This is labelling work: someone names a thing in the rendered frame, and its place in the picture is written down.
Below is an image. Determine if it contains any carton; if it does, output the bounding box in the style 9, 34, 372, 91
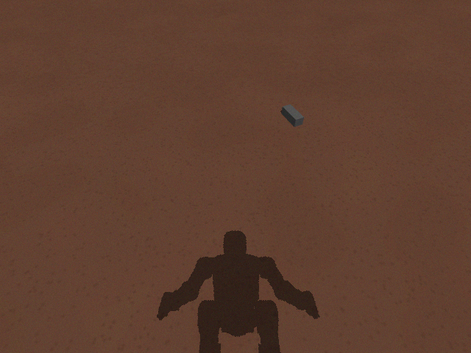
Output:
281, 104, 304, 127

